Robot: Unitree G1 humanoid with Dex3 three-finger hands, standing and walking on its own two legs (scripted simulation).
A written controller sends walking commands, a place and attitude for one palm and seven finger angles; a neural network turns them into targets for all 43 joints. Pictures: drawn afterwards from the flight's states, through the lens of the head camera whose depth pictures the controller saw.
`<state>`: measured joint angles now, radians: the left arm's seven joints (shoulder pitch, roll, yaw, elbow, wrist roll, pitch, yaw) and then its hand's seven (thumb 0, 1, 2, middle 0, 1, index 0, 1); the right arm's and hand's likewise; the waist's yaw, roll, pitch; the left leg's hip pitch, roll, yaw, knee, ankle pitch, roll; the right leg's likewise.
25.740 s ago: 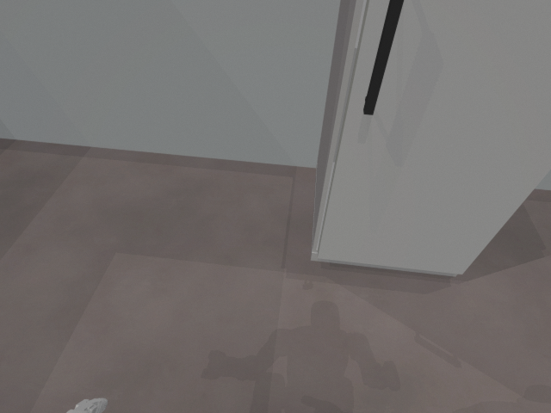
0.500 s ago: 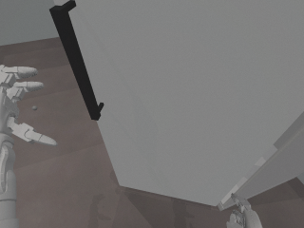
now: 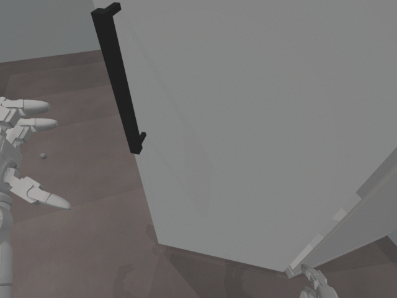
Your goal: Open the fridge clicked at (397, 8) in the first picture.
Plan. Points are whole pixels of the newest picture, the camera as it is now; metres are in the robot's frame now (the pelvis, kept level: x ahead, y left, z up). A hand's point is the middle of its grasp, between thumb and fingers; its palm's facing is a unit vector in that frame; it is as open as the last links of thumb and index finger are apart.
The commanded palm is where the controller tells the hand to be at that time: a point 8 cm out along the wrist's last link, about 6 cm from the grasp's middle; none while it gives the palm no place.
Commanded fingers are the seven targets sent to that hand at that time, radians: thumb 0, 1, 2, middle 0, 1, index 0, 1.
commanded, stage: slip the hand off the handle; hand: left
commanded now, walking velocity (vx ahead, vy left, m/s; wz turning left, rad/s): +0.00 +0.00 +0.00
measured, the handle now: (127, 91) +0.44 +0.20 +0.20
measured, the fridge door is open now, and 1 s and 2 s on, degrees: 58 58 58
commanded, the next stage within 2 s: draw the hand back to the body in 0.46 s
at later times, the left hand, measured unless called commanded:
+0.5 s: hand (29, 200) +0.19 +0.26 +0.19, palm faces +0.30 -0.91 -0.28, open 14.7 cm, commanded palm +0.16 +0.30 +0.20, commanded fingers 0.00 -0.55 0.20 -0.25 -1.15 -0.25 -1.15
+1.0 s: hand (33, 196) +0.20 +0.25 +0.19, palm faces +0.33 -0.94 -0.08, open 14.7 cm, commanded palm +0.15 +0.29 +0.20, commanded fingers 0.00 -0.48 0.23 -0.25 -1.11 -0.25 -1.11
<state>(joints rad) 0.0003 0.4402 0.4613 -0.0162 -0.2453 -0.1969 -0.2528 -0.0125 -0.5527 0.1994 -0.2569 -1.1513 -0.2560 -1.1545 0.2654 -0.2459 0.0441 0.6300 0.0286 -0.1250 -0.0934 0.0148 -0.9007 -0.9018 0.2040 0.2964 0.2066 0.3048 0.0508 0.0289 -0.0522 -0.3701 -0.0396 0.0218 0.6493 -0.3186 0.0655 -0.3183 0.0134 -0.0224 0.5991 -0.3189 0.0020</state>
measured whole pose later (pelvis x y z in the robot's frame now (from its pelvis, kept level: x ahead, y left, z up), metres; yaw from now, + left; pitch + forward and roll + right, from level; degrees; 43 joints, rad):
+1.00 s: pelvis +0.01 -0.03 +0.01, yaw +2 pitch -2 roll -1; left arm 0.26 0.38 0.51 -0.34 -0.41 0.29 -0.20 -0.01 -0.55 0.20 -0.26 -1.15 -0.25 -1.15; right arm 0.19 -0.24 0.08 0.64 0.09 -0.28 -0.14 0.02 -0.90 -0.90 0.20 0.30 0.21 0.30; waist 0.09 0.06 -0.08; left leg -0.24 -0.03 -0.02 0.58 -0.30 0.03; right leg -0.19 0.03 -0.06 0.54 -0.32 -0.04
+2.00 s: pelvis +0.02 -0.02 +0.01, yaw +1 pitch -4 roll -1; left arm 0.45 0.36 0.35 -0.39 -0.09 -0.06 0.11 0.01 0.84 0.88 -0.21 -0.33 -0.21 -0.33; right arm 0.19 -0.22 0.03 0.64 0.01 -0.12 -0.08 0.02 -0.90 -0.90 0.20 0.30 0.21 0.30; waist 0.09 0.05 0.00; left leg -0.13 -0.04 0.01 0.47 -0.27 0.05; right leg -0.09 0.02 -0.03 0.43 -0.28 -0.02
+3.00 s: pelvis -0.06 +0.02 +0.00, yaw +0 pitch +0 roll -3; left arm 0.52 0.40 0.41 -0.53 -0.03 -0.21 0.15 0.01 0.89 0.90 -0.21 -0.30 -0.21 -0.31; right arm 0.21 -0.22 0.02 0.58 0.01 -0.05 -0.08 0.01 -0.90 -0.90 0.20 0.30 0.21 0.30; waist 0.01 -0.01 0.04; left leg -0.41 -0.04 0.02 0.61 -0.20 0.10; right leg -0.34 0.01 -0.02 0.55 -0.22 0.02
